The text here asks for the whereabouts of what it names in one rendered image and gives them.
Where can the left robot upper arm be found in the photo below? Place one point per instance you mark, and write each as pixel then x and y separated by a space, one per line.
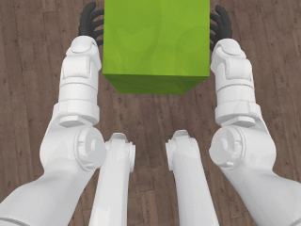
pixel 69 157

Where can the robot left forearm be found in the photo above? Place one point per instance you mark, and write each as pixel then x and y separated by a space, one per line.
pixel 78 86

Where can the robot right forearm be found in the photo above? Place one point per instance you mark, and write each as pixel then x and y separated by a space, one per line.
pixel 234 88

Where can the robot left shin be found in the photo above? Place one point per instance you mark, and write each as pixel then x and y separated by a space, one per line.
pixel 107 144

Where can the robot left hand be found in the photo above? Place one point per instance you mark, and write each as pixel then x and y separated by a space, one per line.
pixel 87 26

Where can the carton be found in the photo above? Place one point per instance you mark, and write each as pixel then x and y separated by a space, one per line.
pixel 156 46

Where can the right robot thigh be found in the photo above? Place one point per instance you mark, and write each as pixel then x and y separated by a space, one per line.
pixel 195 203

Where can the right robot upper arm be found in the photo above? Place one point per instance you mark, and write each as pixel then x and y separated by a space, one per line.
pixel 246 157

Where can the robot right hand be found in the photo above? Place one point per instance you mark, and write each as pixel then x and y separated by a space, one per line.
pixel 223 28

